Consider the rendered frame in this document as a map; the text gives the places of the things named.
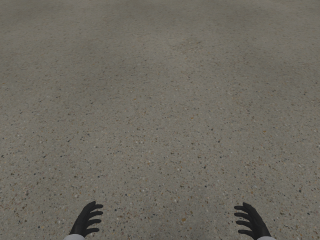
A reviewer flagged robot left hand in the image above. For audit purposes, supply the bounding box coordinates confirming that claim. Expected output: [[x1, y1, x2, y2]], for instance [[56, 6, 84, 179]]
[[69, 201, 103, 238]]

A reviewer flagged robot right hand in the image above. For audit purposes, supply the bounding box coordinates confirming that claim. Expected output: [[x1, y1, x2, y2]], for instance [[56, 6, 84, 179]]
[[234, 202, 272, 240]]

